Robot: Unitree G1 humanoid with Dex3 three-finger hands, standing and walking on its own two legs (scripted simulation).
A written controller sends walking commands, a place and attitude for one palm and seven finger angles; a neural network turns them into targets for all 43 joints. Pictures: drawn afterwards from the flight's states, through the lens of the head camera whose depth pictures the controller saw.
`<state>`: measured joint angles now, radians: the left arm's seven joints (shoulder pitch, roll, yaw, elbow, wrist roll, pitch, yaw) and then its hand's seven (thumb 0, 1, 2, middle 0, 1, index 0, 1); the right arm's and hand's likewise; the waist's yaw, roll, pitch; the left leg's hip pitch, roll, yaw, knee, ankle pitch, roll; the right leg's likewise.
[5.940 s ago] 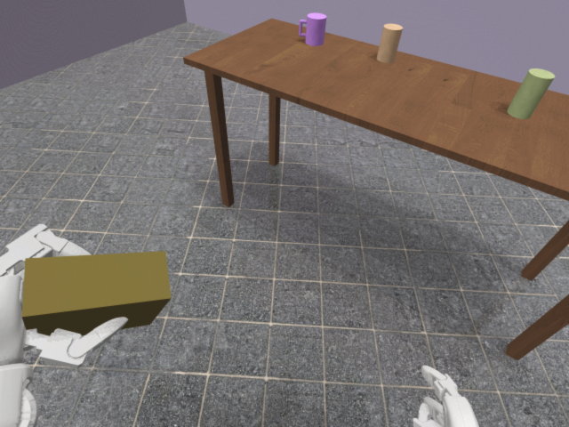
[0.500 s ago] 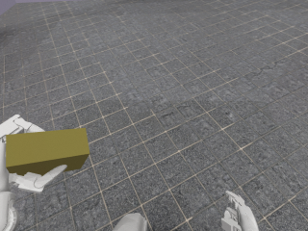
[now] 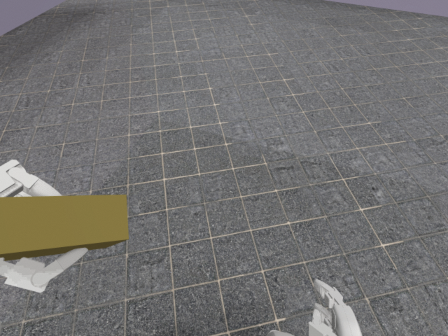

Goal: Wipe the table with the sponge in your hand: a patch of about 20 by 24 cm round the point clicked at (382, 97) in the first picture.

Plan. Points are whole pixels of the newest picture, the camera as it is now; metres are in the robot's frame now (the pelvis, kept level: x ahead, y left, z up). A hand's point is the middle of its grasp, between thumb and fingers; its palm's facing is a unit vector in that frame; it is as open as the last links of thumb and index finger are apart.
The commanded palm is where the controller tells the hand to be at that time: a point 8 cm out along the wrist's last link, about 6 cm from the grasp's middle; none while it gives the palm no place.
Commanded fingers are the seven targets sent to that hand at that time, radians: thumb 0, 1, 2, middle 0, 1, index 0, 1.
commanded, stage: turn to face it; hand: left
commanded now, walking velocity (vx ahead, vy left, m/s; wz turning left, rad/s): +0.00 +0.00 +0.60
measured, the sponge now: (80, 226) +0.22 +0.19 +0.17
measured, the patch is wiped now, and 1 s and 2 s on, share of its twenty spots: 0.00 0.00 0.00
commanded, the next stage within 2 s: none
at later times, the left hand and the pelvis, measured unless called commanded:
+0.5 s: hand out of the picture +0.03 +0.26 +0.18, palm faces +0.66 -0.66 -0.36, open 9.4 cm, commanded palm -0.04 +0.29 +0.18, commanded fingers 0.00 0.10 1.30 -1.20 -1.60 -1.20 -1.60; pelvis -0.10 -0.03 -0.01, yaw +18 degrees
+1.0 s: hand out of the picture -0.14 +0.22 +0.16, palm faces +0.79 -0.44 -0.43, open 9.4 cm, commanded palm -0.21 +0.23 +0.18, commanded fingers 0.00 0.10 1.30 -1.20 -1.60 -1.20 -1.60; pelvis -0.17 -0.09 +0.00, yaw +37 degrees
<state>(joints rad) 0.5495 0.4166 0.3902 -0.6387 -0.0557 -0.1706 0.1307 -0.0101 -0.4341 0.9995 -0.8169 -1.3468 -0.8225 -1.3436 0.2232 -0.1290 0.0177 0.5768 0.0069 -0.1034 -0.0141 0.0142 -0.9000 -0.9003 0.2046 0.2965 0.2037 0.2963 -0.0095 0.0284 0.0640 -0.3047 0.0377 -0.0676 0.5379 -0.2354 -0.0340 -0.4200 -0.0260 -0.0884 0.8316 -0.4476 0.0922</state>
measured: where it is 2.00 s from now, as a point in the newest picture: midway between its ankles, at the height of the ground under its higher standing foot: outside the picture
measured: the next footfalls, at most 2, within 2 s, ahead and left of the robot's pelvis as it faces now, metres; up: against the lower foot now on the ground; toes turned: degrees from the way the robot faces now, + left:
right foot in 0.08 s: +0.05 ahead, -0.11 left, +0.00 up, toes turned -2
left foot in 0.50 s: -0.14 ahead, +0.10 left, +0.00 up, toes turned +23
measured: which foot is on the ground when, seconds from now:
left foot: down 0.00-0.08, up 0.10-0.48, down 0.50-0.80, up 0.82-1.00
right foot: up 0.00-0.06, down 0.08-0.48, up 0.50-0.78, down 0.80-1.00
